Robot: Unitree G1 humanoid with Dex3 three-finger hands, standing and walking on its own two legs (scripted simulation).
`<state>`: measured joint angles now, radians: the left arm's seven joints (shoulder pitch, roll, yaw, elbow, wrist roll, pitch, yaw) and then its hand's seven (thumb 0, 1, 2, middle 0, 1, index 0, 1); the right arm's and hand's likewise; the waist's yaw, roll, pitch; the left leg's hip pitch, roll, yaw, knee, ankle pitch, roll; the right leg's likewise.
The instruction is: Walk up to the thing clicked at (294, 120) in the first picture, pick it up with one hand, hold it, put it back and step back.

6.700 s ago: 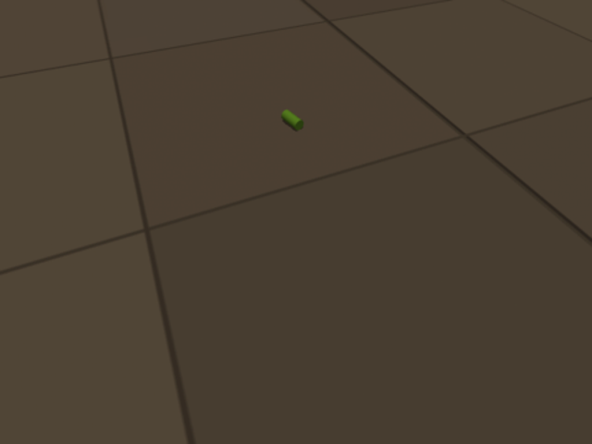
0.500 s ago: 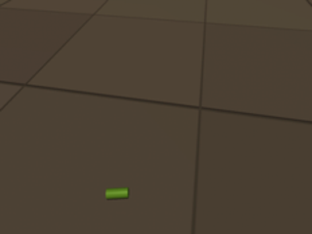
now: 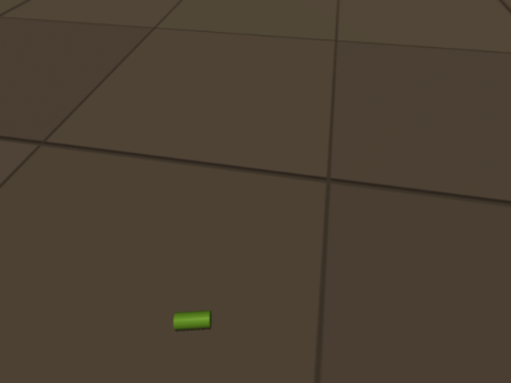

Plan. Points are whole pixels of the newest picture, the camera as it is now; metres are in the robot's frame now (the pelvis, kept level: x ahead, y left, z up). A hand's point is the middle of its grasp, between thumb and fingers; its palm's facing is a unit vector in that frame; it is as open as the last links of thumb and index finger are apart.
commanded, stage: stand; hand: left
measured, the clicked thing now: (193, 319) +0.47 +0.26 -0.75
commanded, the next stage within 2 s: none
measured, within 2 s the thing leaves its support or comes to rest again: neither
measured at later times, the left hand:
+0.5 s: hand out of the picture +0.07 +0.26 -0.15, palm faces +0.01 -0.93 -0.36, open 7.4 cm
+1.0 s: hand out of the picture +0.06 +0.26 -0.15, palm faces +0.02 -0.94 -0.35, open 7.4 cm
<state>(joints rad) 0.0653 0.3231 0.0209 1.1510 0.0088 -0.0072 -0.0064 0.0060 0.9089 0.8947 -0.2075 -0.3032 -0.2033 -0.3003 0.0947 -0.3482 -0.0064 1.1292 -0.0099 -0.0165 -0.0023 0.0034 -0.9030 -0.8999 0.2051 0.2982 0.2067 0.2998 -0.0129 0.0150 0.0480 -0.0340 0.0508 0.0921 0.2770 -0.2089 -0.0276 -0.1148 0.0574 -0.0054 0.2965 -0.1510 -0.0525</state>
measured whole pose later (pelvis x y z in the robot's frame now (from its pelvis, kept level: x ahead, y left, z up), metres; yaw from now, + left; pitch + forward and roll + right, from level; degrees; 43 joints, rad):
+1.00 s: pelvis +0.00 +0.01 +0.00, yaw +2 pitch -2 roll +0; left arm 0.10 0.34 0.00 1.16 0.01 -0.01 0.00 0.01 0.91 0.89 -0.21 -0.30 -0.20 -0.30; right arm 0.13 -0.35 0.01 1.14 -0.01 -0.02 0.00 0.00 -0.90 -0.90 0.21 0.30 0.21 0.30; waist 0.00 0.02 0.04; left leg -0.05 0.03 0.06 0.27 -0.19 -0.01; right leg -0.11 0.03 -0.04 0.29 -0.15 -0.04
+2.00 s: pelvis +0.00 +0.01 +0.00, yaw +3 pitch -2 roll +0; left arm 0.10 0.34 0.00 1.16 0.01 -0.02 0.00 0.01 0.91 0.89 -0.21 -0.30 -0.20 -0.30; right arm 0.13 -0.35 0.01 1.13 -0.01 -0.02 0.00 0.00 -0.90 -0.90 0.21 0.30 0.21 0.30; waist 0.00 0.02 0.04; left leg -0.05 0.02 0.05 0.28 -0.20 -0.01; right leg -0.11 0.02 -0.05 0.29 -0.15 -0.03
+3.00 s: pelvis +0.08 +0.02 -0.02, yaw +2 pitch -4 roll +1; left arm 0.12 0.39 0.06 0.94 0.02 0.01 -0.03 0.01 0.91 0.90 -0.21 -0.30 -0.20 -0.30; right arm 0.32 -0.37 -0.05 0.95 -0.01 -0.02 -0.01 0.00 -0.90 -0.90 0.21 0.30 0.21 0.30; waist -0.03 -0.03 0.18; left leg 0.02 0.01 0.05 0.51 -0.45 0.00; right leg -0.37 0.00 -0.02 0.58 -0.19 -0.05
